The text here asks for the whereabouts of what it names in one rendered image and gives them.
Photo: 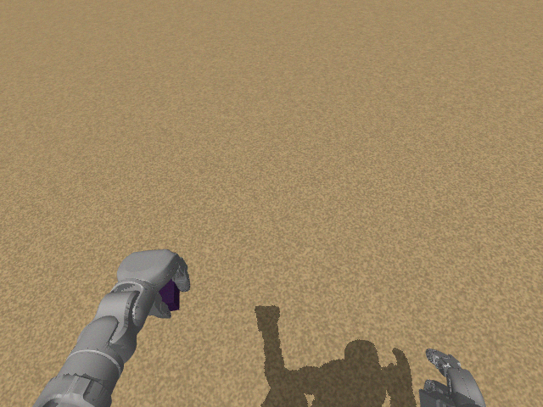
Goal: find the left robot arm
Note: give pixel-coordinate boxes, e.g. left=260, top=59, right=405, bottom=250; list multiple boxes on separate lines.
left=32, top=278, right=155, bottom=407

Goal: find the right robot hand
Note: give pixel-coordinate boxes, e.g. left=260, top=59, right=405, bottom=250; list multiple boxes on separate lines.
left=419, top=348, right=486, bottom=407

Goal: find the left robot hand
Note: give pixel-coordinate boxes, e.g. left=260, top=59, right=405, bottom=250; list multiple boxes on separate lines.
left=117, top=249, right=190, bottom=319

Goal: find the small box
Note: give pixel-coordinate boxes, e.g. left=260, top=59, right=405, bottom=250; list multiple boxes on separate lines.
left=159, top=279, right=180, bottom=311

